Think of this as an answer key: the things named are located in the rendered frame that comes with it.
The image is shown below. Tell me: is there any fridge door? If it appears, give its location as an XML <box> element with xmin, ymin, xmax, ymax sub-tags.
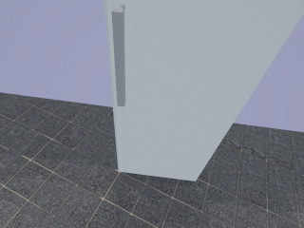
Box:
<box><xmin>106</xmin><ymin>0</ymin><xmax>304</xmax><ymax>181</ymax></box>

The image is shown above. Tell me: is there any handle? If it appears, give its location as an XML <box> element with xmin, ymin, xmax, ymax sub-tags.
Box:
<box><xmin>111</xmin><ymin>4</ymin><xmax>126</xmax><ymax>107</ymax></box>

